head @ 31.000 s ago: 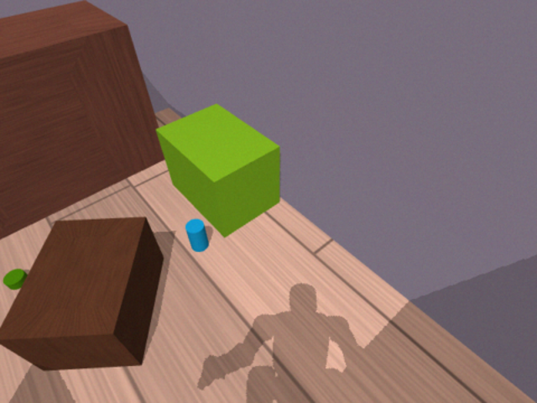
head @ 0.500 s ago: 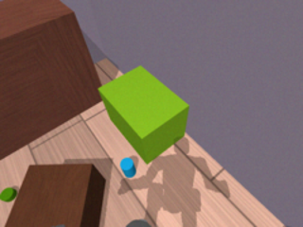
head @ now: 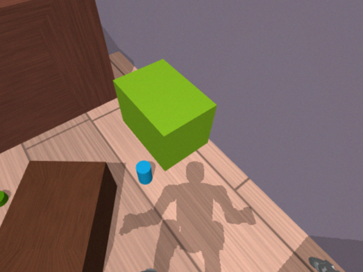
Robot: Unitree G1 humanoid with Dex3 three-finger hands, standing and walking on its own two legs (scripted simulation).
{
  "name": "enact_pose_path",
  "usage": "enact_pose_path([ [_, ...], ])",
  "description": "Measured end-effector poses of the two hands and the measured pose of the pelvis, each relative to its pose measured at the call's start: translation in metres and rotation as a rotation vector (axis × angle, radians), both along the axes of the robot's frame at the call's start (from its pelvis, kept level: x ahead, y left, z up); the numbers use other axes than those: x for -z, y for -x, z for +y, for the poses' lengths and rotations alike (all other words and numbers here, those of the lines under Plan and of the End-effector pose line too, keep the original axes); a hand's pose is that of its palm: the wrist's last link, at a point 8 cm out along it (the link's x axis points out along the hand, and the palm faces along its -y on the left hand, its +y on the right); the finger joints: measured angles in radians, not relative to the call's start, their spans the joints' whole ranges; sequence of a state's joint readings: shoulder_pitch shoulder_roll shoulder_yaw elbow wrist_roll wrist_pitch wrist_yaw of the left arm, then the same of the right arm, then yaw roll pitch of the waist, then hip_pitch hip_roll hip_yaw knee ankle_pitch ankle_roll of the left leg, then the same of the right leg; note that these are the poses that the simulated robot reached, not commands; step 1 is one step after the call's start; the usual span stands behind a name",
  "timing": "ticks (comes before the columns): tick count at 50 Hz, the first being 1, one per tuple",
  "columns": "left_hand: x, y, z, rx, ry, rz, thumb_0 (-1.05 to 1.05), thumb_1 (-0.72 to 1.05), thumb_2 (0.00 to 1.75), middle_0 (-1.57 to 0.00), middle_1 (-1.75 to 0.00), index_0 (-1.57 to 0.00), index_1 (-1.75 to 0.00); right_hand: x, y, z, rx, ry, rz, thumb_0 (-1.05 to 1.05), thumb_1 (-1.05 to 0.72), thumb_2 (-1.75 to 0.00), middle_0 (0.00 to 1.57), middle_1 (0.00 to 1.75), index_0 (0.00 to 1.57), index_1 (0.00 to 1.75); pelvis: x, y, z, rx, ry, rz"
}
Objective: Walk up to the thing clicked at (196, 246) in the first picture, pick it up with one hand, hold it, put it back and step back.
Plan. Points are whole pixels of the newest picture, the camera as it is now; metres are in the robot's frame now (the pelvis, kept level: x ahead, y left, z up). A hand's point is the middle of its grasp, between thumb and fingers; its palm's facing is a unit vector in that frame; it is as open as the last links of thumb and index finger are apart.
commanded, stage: step back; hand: left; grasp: from above
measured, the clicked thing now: (144, 172) +0.68 +0.23 -0.70
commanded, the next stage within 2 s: stand in 2.00 s
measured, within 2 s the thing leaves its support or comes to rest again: neither
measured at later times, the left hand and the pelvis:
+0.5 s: hand out of the picture -0.04 +0.25 -0.15, palm faces +0.07 -0.92 -0.39, open 7.4 cm; pelvis -0.17 -0.03 -0.01, yaw +4 degrees
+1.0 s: hand out of the picture -0.31 +0.20 -0.14, palm faces +0.06 -0.90 -0.43, open 7.4 cm; pelvis -0.34 -0.08 +0.00, yaw +2 degrees
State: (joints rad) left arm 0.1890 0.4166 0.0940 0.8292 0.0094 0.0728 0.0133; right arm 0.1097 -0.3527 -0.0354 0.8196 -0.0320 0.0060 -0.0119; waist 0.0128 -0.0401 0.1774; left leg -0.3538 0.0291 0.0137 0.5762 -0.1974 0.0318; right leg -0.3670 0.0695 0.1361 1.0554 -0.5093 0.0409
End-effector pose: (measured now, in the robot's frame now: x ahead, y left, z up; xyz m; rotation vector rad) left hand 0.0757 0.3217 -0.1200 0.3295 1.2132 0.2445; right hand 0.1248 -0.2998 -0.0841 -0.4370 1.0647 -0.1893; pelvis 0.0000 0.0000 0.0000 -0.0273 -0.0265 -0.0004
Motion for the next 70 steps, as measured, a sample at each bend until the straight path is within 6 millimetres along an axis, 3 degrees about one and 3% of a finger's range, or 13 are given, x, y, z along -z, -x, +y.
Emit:
enact_pose_path([
  [7,-0.001,0.058,-0.026,0.03,-0.026,0.016,0.01,0.9,0.9,-0.2,-0.3,-0.2,-0.3,0.024,0.053,-0.036,0.034,-0.027,-0.022,0.01,-0.9,-0.9,0.2,0.3,0.2,0.3,0.015,0.055,-0.023,0.024,0.005,-0.015],
  [12,-0.019,0.101,-0.042,0.008,-0.03,0.015,0.01,0.9,0.9,-0.2,-0.3,-0.2,-0.3,0.028,0.106,-0.048,0.073,-0.044,0.047,0.01,-0.91,-0.9,0.2,0.3,0.2,0.3,0.004,0.083,-0.031,0.014,-0.049,-0.013],
  [18,-0.027,0.113,-0.041,0.011,-0.056,-0.07,0.01,0.9,0.9,-0.2,-0.3,-0.2,-0.31,0.032,0.17,-0.05,0.059,-0.032,0.143,0.01,-0.91,-0.9,0.2,0.3,0.2,0.3,0.002,0.119,-0.032,-0.035,-0.05,0.0],
  [23,-0.015,0.119,-0.032,0.011,-0.041,-0.17,0.01,0.9,0.9,-0.2,-0.3,-0.2,-0.31,0.038,0.211,-0.04,0.028,-0.007,0.184,0.01,-0.91,-0.9,0.2,0.3,0.2,0.3,0.014,0.157,-0.028,-0.084,-0.052,-0.013],
  [29,-0.011,0.157,-0.038,-0.009,0.001,-0.15,0.01,0.9,0.9,-0.2,-0.3,-0.2,-0.3,0.021,0.243,-0.032,0.009,-0.015,0.143,0.01,-0.9,-0.9,0.2,0.3,0.2,0.3,0.004,0.199,-0.031,-0.074,-0.023,-0.019],
  [35,-0.007,0.218,-0.049,0.002,0.002,-0.09,0.01,0.9,0.9,-0.2,-0.3,-0.2,-0.3,0.011,0.254,-0.047,-0.009,0.003,0.041,0.01,-0.9,-0.9,0.2,0.3,0.2,0.3,0.004,0.244,-0.044,-0.029,-0.009,-0.005],
  [40,0.001,0.281,-0.063,0.012,-0.027,-0.022,0.01,0.9,0.9,-0.2,-0.3,-0.2,-0.3,0.021,0.271,-0.072,-0.018,-0.009,-0.03,0.01,-0.9,-0.9,0.2,0.3,0.2,0.3,0.017,0.286,-0.063,0.008,-0.014,0.0],
  [45,-0.011,0.353,-0.081,-0.029,-0.035,0.04,0.01,0.9,0.9,-0.2,-0.3,-0.2,-0.3,0.027,0.312,-0.088,0.015,-0.031,0.005,0.01,-0.91,-0.9,0.2,0.3,0.2,0.3,0.009,0.319,-0.076,-0.001,-0.039,-0.01],
  [49,-0.021,0.39,-0.083,-0.06,-0.054,0.046,0.01,0.9,0.9,-0.2,-0.3,-0.2,-0.31,0.031,0.35,-0.092,0.005,-0.043,0.06,0.01,-0.91,-0.9,0.2,0.3,0.2,0.3,0.004,0.338,-0.079,-0.028,-0.053,-0.006],
  [54,-0.022,0.415,-0.073,-0.098,-0.066,-0.019,0.01,0.9,0.9,-0.2,-0.3,-0.2,-0.31,0.04,0.392,-0.088,-0.024,-0.041,0.164,0.01,-0.91,-0.9,0.2,0.3,0.2,0.3,0.007,0.356,-0.077,-0.087,-0.036,-0.008],
  [60,-0.014,0.432,-0.063,-0.122,-0.036,-0.012,0.01,0.9,0.9,-0.2,-0.3,-0.2,-0.3,0.034,0.418,-0.069,-0.017,-0.067,0.155,0.01,-0.91,-0.9,0.2,0.3,0.2,0.3,0.004,0.37,-0.069,-0.105,-0.056,-0.02],
  [65,-0.015,0.429,-0.069,-0.099,-0.009,-0.013,0.01,0.9,0.9,-0.2,-0.3,-0.2,-0.3,0.025,0.421,-0.068,-0.011,-0.083,0.115,0.01,-0.9,-0.9,0.2,0.3,0.2,0.3,-0.002,0.372,-0.074,-0.095,-0.043,-0.021],
  [70,-0.014,0.421,-0.083,-0.091,-0.022,-0.029,0.01,0.9,0.9,-0.2,-0.3,-0.2,-0.3,0.032,0.41,-0.083,0.003,-0.086,0.102,0.01,-0.9,-0.9,0.2,0.3,0.2,0.3,0.003,0.367,-0.086,-0.088,-0.014,-0.026],
])
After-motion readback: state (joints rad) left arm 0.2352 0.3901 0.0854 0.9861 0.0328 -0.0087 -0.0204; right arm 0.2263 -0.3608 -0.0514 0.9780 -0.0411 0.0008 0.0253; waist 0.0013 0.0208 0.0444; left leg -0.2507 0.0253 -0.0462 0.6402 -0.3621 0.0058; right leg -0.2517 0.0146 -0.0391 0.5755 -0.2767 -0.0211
